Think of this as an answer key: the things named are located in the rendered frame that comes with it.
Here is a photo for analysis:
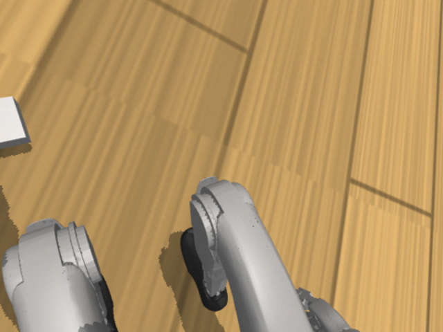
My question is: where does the left robot foot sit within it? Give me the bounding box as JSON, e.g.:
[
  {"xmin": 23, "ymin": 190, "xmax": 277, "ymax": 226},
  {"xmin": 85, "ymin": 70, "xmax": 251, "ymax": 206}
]
[{"xmin": 98, "ymin": 274, "xmax": 118, "ymax": 332}]

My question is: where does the right robot hand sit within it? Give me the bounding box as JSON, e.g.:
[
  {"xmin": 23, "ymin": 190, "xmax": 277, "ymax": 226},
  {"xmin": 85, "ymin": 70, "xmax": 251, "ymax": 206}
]
[{"xmin": 296, "ymin": 287, "xmax": 351, "ymax": 332}]

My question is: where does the right robot foot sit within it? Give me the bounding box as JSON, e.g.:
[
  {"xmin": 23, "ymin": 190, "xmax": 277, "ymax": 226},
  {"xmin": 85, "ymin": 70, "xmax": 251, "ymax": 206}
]
[{"xmin": 181, "ymin": 227, "xmax": 228, "ymax": 311}]

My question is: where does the small box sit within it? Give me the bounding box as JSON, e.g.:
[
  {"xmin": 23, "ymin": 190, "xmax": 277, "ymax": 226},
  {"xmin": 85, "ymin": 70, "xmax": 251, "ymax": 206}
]
[{"xmin": 0, "ymin": 96, "xmax": 31, "ymax": 149}]

